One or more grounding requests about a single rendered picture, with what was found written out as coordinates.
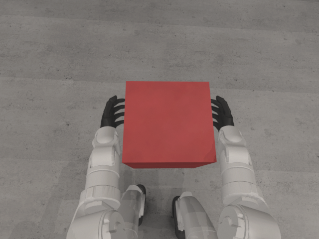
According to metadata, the robot left hand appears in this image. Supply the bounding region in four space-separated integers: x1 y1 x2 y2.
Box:
100 95 125 128

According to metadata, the right robot foot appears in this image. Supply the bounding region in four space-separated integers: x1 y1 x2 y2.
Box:
172 196 185 239

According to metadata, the carton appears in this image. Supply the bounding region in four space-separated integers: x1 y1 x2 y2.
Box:
122 81 217 168

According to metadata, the robot left upper arm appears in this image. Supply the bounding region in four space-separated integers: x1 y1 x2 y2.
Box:
67 209 127 239

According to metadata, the robot left forearm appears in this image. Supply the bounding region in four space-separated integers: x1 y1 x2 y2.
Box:
71 126 121 224

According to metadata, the robot right shin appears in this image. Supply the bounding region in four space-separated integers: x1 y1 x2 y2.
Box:
177 192 192 230

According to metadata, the robot right hand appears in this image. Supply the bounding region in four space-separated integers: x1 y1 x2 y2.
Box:
211 96 234 132

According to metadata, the robot right forearm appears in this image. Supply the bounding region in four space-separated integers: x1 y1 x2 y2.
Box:
217 125 274 218

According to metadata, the robot right upper arm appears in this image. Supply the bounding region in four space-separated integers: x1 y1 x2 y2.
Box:
217 204 281 239

